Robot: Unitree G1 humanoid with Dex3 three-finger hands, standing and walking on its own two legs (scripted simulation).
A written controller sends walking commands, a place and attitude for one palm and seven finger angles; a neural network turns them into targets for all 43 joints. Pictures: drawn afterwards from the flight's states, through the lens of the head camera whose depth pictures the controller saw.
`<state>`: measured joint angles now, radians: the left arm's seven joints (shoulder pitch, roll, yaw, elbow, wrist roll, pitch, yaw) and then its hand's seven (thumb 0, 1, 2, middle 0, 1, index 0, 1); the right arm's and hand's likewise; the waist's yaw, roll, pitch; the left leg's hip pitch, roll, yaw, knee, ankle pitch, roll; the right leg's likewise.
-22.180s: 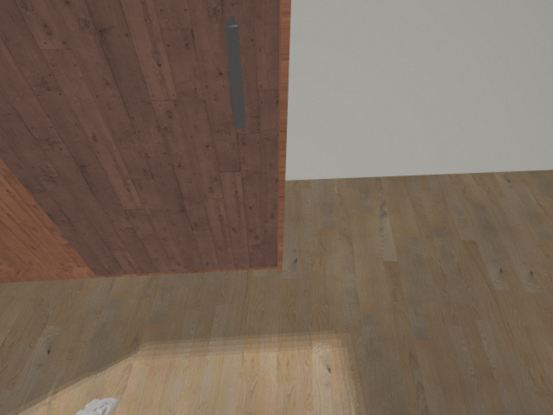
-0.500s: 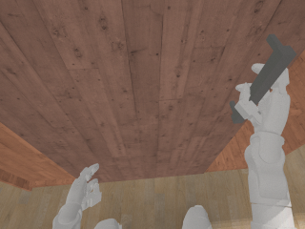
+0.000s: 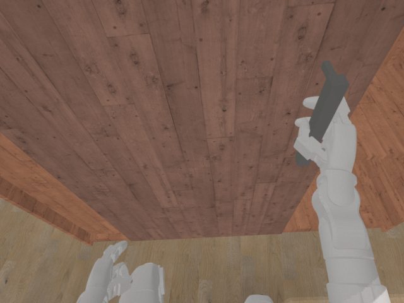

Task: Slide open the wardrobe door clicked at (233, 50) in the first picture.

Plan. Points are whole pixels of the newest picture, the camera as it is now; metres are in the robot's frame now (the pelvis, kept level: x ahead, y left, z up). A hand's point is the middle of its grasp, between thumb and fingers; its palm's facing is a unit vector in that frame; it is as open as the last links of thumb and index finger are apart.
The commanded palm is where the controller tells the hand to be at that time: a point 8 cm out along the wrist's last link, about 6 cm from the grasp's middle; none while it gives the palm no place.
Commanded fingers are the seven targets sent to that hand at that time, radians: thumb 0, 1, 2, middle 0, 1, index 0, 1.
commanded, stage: step sideways, sliding the door along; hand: right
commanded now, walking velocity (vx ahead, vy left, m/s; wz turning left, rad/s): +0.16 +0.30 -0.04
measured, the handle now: (312, 120) +0.40 -0.23 +0.11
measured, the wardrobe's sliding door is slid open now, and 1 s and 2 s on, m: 0.48 0.48 0.48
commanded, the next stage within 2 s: stop walking and hold the door there in 0.32 s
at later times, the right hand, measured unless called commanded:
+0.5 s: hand (299, 137) +0.37 -0.20 +0.11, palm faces +0.46 +0.88 -0.09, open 6.5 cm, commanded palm +0.32 -0.22 +0.06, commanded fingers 0.00 -0.90 -0.90 0.45 1.40 0.45 1.40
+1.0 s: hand (300, 134) +0.38 -0.20 +0.10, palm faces +0.79 +0.55 -0.26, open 7.1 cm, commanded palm +0.32 -0.18 +0.06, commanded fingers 0.00 -0.90 -0.90 0.45 1.40 0.45 1.40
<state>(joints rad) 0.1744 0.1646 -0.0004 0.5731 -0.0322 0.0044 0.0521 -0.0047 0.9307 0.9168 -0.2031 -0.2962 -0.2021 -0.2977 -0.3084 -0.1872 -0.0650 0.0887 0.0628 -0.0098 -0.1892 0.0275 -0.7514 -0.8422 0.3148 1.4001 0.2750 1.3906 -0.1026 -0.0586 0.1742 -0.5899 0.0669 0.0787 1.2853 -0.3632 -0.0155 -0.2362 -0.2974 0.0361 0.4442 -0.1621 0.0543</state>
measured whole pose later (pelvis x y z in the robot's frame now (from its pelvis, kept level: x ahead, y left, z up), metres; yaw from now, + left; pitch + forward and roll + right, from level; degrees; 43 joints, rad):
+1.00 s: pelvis +0.11 +0.19 -0.08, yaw -6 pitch -4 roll -9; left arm 0.06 0.32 0.07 0.76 -0.06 -0.16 0.09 0.01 0.91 0.90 -0.20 -0.30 -0.20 -0.30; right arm -0.16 -0.44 -0.64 0.05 0.09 -0.03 -0.20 -0.20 -0.57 -0.79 0.44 1.38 0.19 1.32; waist -0.03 0.09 0.26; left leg -0.60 0.13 -0.52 0.93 -0.33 -0.14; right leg -0.29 0.01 -0.01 0.90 -0.57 0.08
